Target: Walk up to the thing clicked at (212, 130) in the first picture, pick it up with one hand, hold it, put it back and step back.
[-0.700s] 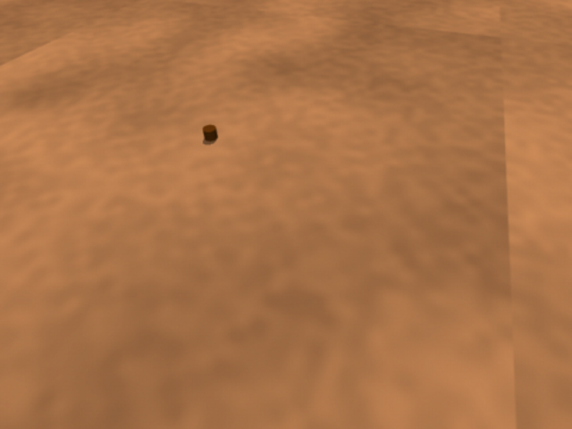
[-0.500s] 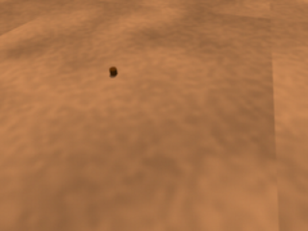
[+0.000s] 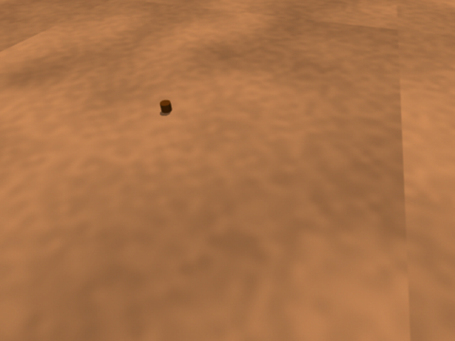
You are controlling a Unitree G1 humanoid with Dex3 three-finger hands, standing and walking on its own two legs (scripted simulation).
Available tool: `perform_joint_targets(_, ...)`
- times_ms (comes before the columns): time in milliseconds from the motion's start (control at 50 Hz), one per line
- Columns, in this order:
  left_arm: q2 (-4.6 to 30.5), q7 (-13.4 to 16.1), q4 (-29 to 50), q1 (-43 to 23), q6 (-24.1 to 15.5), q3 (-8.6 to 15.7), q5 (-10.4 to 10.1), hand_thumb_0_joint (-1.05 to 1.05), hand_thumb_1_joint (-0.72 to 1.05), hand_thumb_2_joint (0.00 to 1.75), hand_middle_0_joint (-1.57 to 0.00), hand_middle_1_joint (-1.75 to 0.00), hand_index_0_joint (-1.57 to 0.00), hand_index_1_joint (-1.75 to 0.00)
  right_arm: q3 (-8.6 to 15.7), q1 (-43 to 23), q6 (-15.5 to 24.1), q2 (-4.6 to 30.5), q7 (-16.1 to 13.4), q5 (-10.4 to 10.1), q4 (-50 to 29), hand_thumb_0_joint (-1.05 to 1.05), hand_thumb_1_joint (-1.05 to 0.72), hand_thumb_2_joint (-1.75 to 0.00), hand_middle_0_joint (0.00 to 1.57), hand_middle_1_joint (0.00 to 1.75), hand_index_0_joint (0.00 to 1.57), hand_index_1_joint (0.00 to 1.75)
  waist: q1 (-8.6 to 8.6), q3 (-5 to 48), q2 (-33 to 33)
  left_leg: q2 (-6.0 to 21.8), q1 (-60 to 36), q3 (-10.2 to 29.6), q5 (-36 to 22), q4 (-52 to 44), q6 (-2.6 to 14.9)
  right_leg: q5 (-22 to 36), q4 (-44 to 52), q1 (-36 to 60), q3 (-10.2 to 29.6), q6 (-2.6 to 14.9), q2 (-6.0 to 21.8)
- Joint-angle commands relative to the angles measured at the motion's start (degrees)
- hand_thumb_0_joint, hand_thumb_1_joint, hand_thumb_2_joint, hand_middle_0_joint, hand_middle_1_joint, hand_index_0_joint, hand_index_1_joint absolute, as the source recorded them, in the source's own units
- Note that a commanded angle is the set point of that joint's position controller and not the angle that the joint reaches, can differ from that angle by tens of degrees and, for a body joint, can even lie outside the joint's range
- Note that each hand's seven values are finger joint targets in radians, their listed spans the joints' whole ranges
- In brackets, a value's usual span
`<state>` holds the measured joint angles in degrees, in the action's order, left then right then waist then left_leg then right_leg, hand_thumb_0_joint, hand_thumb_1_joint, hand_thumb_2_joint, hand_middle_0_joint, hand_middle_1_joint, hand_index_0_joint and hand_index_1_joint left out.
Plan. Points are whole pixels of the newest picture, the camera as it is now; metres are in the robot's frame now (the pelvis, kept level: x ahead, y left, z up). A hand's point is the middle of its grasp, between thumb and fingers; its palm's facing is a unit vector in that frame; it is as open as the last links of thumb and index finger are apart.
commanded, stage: stand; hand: left
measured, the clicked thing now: (165, 106) +1.88 +0.53 -0.75
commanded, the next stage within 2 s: walk up in 0.42 s
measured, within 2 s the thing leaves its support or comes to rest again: neither
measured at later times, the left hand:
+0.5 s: hand out of the picture +0.06 +0.26 -0.16, palm faces -0.09 -0.93 -0.36, open 7.3 cm
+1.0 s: hand (53, 254) +0.35 +0.45 -0.13, palm faces -0.40 -0.77 -0.49, open 7.4 cm
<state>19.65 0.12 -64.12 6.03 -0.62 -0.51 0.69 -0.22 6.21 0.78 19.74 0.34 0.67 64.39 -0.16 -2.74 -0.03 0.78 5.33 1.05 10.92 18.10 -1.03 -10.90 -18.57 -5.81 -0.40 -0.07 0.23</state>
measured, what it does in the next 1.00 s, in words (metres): steps to the left, turning right: left foot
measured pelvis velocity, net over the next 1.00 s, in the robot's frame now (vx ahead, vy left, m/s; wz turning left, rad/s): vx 0.15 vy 0.18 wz -0.38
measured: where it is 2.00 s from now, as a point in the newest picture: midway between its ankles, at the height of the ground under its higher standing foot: (182, 247)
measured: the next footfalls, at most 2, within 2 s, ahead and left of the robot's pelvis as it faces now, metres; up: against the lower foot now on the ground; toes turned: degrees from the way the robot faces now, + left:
left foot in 0.78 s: +0.21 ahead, +0.25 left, +0.00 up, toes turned -18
right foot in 1.24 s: +0.34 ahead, +0.02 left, +0.00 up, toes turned -42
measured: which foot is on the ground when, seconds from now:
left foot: down 0.00-0.44, up 0.46-0.76, down 0.78-1.00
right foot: down 0.00-0.80, up 0.82-1.00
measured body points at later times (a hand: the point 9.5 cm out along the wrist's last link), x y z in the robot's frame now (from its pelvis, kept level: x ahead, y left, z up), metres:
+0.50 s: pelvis +0.00 +0.01 -0.01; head +0.01 +0.00 +0.44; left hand +0.07 +0.31 -0.13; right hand +0.08 -0.31 -0.13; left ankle -0.02 +0.13 -0.73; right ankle -0.01 -0.12 -0.75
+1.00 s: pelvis +0.15 +0.18 +0.00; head +0.17 +0.18 +0.45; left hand +0.38 +0.49 -0.10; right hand +0.09 -0.14 -0.10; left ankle +0.17 +0.26 -0.75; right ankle +0.14 +0.05 -0.67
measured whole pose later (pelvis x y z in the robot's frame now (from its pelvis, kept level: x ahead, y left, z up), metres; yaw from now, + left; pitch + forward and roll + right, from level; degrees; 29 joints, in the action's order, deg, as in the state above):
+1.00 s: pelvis +0.15 +0.18 +0.00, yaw -22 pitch +1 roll -2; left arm 29.8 0.1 -55.3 15.0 -2.2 2.8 -0.9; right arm 4.4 15.2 -0.2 23.4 7.1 3.2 46.0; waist -5.1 -0.3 1.3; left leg -0.3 10.5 -4.5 15.2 24.0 2.8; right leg -18.3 -61.6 -33.3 -4.2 0.3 2.3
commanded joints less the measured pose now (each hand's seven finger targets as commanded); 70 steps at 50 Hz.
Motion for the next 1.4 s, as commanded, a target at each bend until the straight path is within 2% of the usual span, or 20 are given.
perform_joint_targets(0,12.38,0.61,3.31,-2.28,-1.44,2.57,-0.28,0.00,0.90,0.90,-0.20,-0.30,-0.20,-0.30,2.33,-2.25,0.93,11.74,-1.06,-0.17,-3.39,0.00,-0.90,-0.90,0.20,0.30,0.20,0.30,0.22,4.56,-0.37,6.47,-0.20,4.07,-11.59,-1.63,1.96,12.56,2.35,1.26,4.97,1.52,7.35)
perform_joint_targets(380,12.47,0.54,3.38,-1.87,-1.26,2.61,-0.26,0.00,0.90,0.90,-0.20,-0.30,-0.20,-0.30,2.54,-2.22,0.84,11.98,-0.91,-0.14,-3.10,0.00,-0.90,-0.90,0.20,0.30,0.20,0.30,0.32,3.07,-0.02,6.23,0.83,4.17,-7.09,-3.06,1.94,7.20,3.52,0.02,5.39,1.70,7.06)
perform_joint_targets(400,22.93,-0.19,5.38,9.34,-1.73,6.08,-0.50,0.00,0.90,0.90,-0.20,-0.30,-0.20,-0.30,8.26,-5.30,1.41,21.67,2.51,2.81,-12.69,0.00,-0.90,-0.90,0.20,0.30,0.20,0.30,0.30,4.40,7.03,2.71,-1.35,-1.30,21.56,12.36,3.98,-19.14,0.78,-10.21,17.06,6.59,9.57)
perform_joint_targets(440,23.30,0.04,5.82,7.66,-2.23,6.81,-0.15,0.00,0.90,0.90,-0.20,-0.30,-0.20,-0.30,7.41,-4.66,0.47,17.49,4.87,3.35,-14.76,0.00,-0.90,-0.90,0.20,0.30,0.20,0.30,-0.84,0.13,0.82,-0.92,9.51,1.87,21.01,27.76,4.18,-36.91,8.47,-16.30,31.87,9.51,15.21)
perform_joint_targets(480,23.78,1.06,8.40,3.73,-3.74,7.83,0.08,0.00,0.90,0.90,-0.20,-0.30,-0.20,-0.30,6.90,-6.27,-0.12,14.37,6.39,3.10,-18.41,0.00,-0.90,-0.90,0.20,0.30,0.20,0.30,-1.73,-0.72,-3.72,1.82,27.23,11.23,12.60,35.61,3.37,-35.07,9.12,-6.76,40.63,12.64,18.45)
perform_joint_targets(680,24.57,1.72,12.16,11.51,-4.85,8.63,-0.29,0.00,0.90,0.90,-0.20,-0.30,-0.20,-0.30,8.07,-7.04,-0.35,16.81,8.44,3.47,-24.36,0.00,-0.90,-0.90,0.20,0.30,0.20,0.30,0.96,2.49,-10.05,0.88,26.56,5.78,13.21,21.71,-0.07,-16.89,3.88,-1.85,26.57,11.10,10.08)
perform_joint_targets(720,25.84,1.89,14.34,6.13,-4.79,8.56,-0.04,0.00,0.90,0.90,-0.20,-0.30,-0.20,-0.30,8.71,-1.26,-0.38,17.54,8.59,3.01,-23.61,0.00,-0.90,-0.90,0.20,0.30,0.20,0.30,-3.42,3.38,-10.80,1.57,14.85,4.43,9.47,18.56,1.02,-14.93,0.16,-12.89,23.05,9.54,9.35)
perform_joint_targets(760,22.34,2.46,17.70,-2.99,-4.45,7.27,0.58,0.00,0.90,0.90,-0.20,-0.30,-0.20,-0.30,10.95,18.42,-0.35,21.11,7.49,2.68,-17.97,0.00,-0.90,-0.90,0.20,0.30,0.20,0.30,-15.82,7.16,2.22,0.71,-16.88,2.31,2.46,10.57,0.89,-22.50,-19.18,-38.88,13.14,4.71,1.64)
perform_joint_targets(780,16.05,3.10,18.04,-1.00,-4.24,5.62,0.86,0.00,0.90,0.90,-0.20,-0.30,-0.20,-0.30,12.07,24.33,0.11,24.94,6.26,2.87,-17.07,0.00,-0.90,-0.90,0.20,0.30,0.20,0.30,-16.94,9.13,18.40,9.12,-19.82,15.82,15.21,0.57,0.17,-28.78,-39.10,-46.06,6.01,4.40,-6.55)
perform_joint_targets(820,18.28,3.65,17.24,6.30,-3.67,4.87,-0.40,0.00,0.90,0.90,-0.20,-0.30,-0.20,-0.30,12.29,6.35,0.70,30.15,5.33,1.12,-22.80,0.00,-0.90,-0.90,0.20,0.30,0.20,0.30,-6.09,3.37,18.50,23.02,-3.02,42.40,41.91,-15.39,7.28,-18.61,-53.60,-46.45,6.46,4.39,0.39)
perform_joint_targets(900,25.43,1.03,9.13,13.88,-2.78,7.51,-2.36,0.00,0.90,0.90,-0.20,-0.30,-0.20,-0.30,9.95,-1.10,1.12,19.37,4.97,2.23,-26.36,0.00,-0.90,-0.90,0.20,0.30,0.20,0.30,-1.22,3.98,9.66,13.40,1.87,16.37,27.87,-7.78,6.40,-6.63,-44.77,-34.39,1.10,1.08,6.77)
perform_joint_targets(940,23.34,0.00,9.58,13.13,-2.07,7.18,-2.06,0.00,0.90,0.90,-0.20,-0.30,-0.20,-0.30,9.87,1.85,0.99,17.75,5.21,2.10,-25.38,0.00,-0.90,-0.90,0.20,0.30,0.20,0.30,-2.96,2.88,8.26,9.78,0.35,8.92,21.26,-7.15,4.65,-5.23,-42.17,-32.45,-0.27,-0.21,5.65)
perform_joint_targets(1060,20.24,-0.84,15.34,3.99,-1.00,6.87,-1.83,0.00,0.90,0.90,-0.20,-0.30,-0.20,-0.30,10.36,4.69,-0.05,18.47,5.62,1.69,-26.41,0.00,-0.90,-0.90,0.20,0.30,0.20,0.30,-5.37,-4.01,7.62,11.96,0.38,4.01,17.54,-10.89,5.18,-2.05,-29.93,-32.78,-2.95,0.18,6.66)
perform_joint_targets(1160,18.68,0.01,16.03,2.40,-1.22,6.51,-1.90,0.00,0.90,0.90,-0.20,-0.30,-0.20,-0.30,10.47,6.43,-0.56,16.32,5.42,2.86,-28.23,0.00,-0.90,-0.90,0.20,0.30,0.20,0.30,-5.46,-6.03,-0.40,8.34,4.96,-3.55,-0.46,-4.75,-1.81,0.52,-21.38,-22.71,-8.56,2.05,5.01)
perform_joint_targets(1220,21.81,2.20,9.85,29.98,-1.23,9.18,-2.48,0.00,0.90,0.90,-0.20,-0.30,-0.20,-0.30,11.23,-0.32,-0.21,18.04,3.75,3.25,-32.10,0.00,-0.90,-0.90,0.20,0.30,0.20,0.30,9.63,8.12,-3.94,2.22,18.17,-12.61,-39.63,32.05,-8.65,0.16,-8.95,15.51,-13.91,4.60,0.14)
perform_joint_targets(1240,24.56,3.79,8.31,36.91,-1.15,10.85,-2.15,0.00,0.90,0.90,-0.20,-0.30,-0.20,-0.30,10.47,1.92,-0.15,16.35,3.50,3.05,-32.48,0.00,-0.90,-0.90,0.20,0.30,0.20,0.30,13.16,11.12,-14.09,-1.64,33.24,-7.70,-3.41,51.67,-8.39,0.63,-9.22,27.97,1.32,8.68,8.89)
perform_joint_targets(1260,26.72,5.43,11.07,32.04,-1.24,11.95,-1.31,0.00,0.90,0.90,-0.20,-0.30,-0.20,-0.30,9.49,5.19,-0.48,15.32,3.49,3.23,-33.66,0.00,-0.90,-0.90,0.20,0.30,0.20,0.30,9.29,13.20,-17.41,-3.05,47.28,0.69,25.96,64.80,-9.36,-8.76,-9.16,31.29,25.72,16.47,23.99)
perform_joint_targets(1280,29.07,7.10,15.09,23.37,-1.62,11.79,-1.45,0.00,0.90,0.90,-0.20,-0.30,-0.20,-0.30,10.66,6.80,-1.31,20.08,3.17,2.76,-33.87,0.00,-0.90,-0.90,0.20,0.30,0.20,0.30,5.71,15.17,-10.24,0.35,49.10,12.88,26.02,74.86,-9.61,-22.95,-0.29,23.49,46.47,23.16,33.92)
perform_joint_targets(1320,27.10,8.32,19.09,13.52,-3.14,9.91,-2.27,0.00,0.90,0.90,-0.20,-0.30,-0.20,-0.30,11.02,-0.78,-0.92,21.91,3.46,2.44,-33.01,0.00,-0.90,-0.90,0.20,0.30,0.20,0.30,3.65,5.57,2.68,6.46,46.74,15.71,19.16,72.54,-6.99,-21.71,4.24,7.91,37.61,22.96,31.97)
perform_joint_targets(1380,24.44,7.62,19.81,5.41,-5.64,8.43,-1.44,0.00,0.90,0.90,-0.20,-0.30,-0.20,-0.30,10.56,5.78,-1.58,19.79,5.23,3.26,-31.12,0.00,-0.90,-0.90,0.20,0.30,0.20,0.30,-4.86,0.41,7.01,7.44,33.52,10.69,7.34,53.33,-0.84,-6.89,-2.27,-12.54,14.71,12.31,17.68)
